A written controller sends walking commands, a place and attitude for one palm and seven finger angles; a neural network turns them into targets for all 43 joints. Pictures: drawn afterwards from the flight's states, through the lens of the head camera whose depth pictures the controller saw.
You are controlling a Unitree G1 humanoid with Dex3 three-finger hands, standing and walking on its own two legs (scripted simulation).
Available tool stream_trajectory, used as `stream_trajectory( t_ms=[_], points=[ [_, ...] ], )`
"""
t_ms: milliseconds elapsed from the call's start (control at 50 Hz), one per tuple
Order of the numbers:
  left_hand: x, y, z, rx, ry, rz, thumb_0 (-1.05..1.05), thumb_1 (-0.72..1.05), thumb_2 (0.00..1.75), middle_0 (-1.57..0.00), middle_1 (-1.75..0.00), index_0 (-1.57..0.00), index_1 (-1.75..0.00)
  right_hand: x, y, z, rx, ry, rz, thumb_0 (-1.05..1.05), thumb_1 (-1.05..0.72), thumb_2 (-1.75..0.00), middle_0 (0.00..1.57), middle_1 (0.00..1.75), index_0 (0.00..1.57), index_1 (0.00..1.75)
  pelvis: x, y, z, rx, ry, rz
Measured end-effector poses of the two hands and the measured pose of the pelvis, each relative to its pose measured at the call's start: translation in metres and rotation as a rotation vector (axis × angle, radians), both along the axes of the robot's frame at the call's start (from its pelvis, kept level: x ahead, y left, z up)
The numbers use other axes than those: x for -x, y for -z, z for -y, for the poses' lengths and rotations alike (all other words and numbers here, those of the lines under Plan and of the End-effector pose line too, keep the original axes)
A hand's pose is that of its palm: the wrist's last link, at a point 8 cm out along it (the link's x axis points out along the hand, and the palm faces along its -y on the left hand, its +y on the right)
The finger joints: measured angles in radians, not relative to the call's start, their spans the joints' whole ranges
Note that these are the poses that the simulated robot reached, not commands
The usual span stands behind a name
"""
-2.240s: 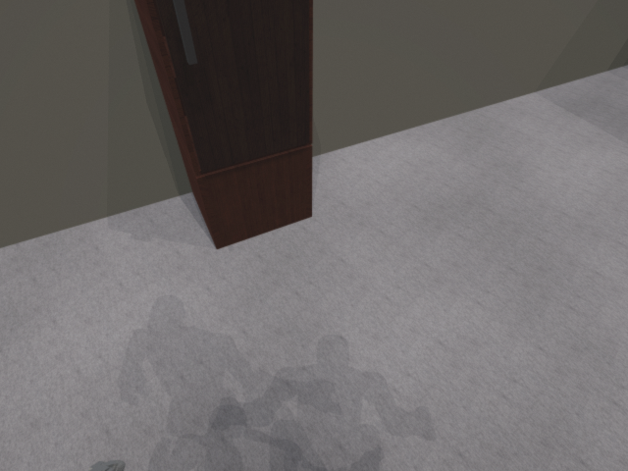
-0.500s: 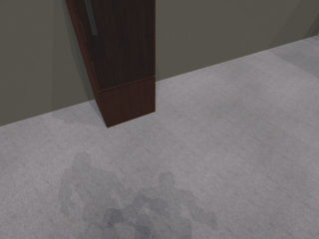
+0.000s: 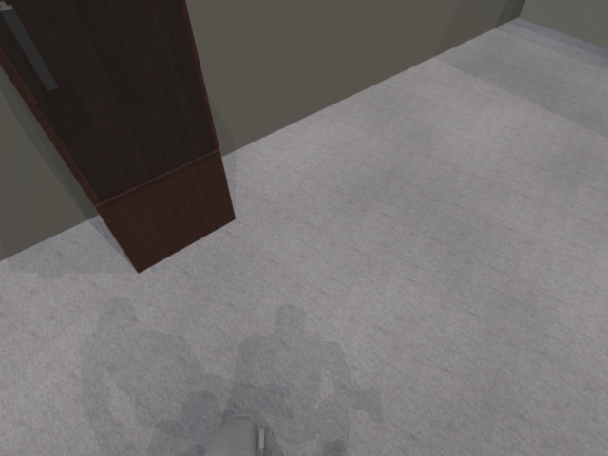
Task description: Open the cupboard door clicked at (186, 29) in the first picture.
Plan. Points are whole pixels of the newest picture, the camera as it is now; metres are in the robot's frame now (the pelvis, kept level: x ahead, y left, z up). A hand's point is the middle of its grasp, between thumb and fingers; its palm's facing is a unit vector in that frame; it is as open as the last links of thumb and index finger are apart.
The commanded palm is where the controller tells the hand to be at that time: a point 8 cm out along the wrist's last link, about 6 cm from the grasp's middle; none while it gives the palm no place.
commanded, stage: walk to a spot facing it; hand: left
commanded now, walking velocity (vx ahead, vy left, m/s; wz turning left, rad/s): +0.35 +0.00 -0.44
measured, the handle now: (28, 47) +0.81 +0.66 +0.12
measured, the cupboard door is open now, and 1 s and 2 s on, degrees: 0 0 0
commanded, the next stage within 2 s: turn to face it in 0.72 s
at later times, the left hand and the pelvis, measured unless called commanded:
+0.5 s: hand (199, 314) +0.36 +0.23 -0.16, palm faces -0.24 -0.95 -0.22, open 7.4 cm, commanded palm none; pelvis +0.21 +0.06 +0.00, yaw -17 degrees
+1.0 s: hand (279, 259) +0.51 +0.11 -0.18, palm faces -0.49 -0.85 -0.17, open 7.4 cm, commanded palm none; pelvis +0.33 +0.01 -0.02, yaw -28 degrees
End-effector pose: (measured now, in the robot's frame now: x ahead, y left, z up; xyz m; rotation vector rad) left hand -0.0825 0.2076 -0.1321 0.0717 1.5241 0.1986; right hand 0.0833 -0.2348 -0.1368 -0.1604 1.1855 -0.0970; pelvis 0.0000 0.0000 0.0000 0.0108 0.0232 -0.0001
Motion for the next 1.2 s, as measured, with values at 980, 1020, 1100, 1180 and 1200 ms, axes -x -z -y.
stream_trajectory(
  t_ms=[980, 1020, 1100, 1180, 1200],
  points=[
    [-0.610, 0.016, 0.057, 0.076, 0.685, 0.371, 0.00, 0.90, 0.90, -0.20, -0.30, -0.20, -0.30, -0.180, 0.006, -0.006, 0.051, 0.580, -0.012, 0.00, -0.91, -0.90, 0.20, 0.30, 0.20, 0.30, -0.328, 0.015, -0.009, 0.051, 0.504, 0.020],
    [-0.613, 0.021, 0.051, 0.095, 0.649, 0.378, 0.00, 0.90, 0.90, -0.20, -0.30, -0.20, -0.30, -0.196, 0.003, -0.011, 0.059, 0.556, 0.000, 0.00, -0.91, -0.90, 0.20, 0.30, 0.20, 0.30, -0.339, 0.017, -0.013, 0.068, 0.485, 0.023],
    [-0.614, 0.031, 0.030, 0.113, 0.560, 0.361, 0.00, 0.90, 0.90, -0.20, -0.30, -0.20, -0.30, -0.214, -0.002, -0.025, 0.073, 0.514, -0.036, 0.00, -0.93, -0.90, 0.20, 0.30, 0.20, 0.30, -0.358, 0.016, -0.020, 0.067, 0.446, 0.024],
    [-0.603, 0.025, 0.002, 0.079, 0.505, 0.291, 0.00, 0.90, 0.90, -0.20, -0.30, -0.20, -0.30, -0.224, -0.014, -0.031, 0.072, 0.475, -0.086, 0.00, -0.94, -0.90, 0.20, 0.30, 0.20, 0.30, -0.369, 0.004, -0.024, 0.062, 0.413, 0.000],
    [-0.600, 0.023, -0.005, 0.066, 0.493, 0.275, 0.00, 0.90, 0.90, -0.20, -0.30, -0.20, -0.30, -0.226, -0.016, -0.031, 0.070, 0.467, -0.095, 0.00, -0.93, -0.90, 0.20, 0.30, 0.20, 0.30, -0.370, 0.001, -0.025, 0.061, 0.406, -0.006]
  ],
)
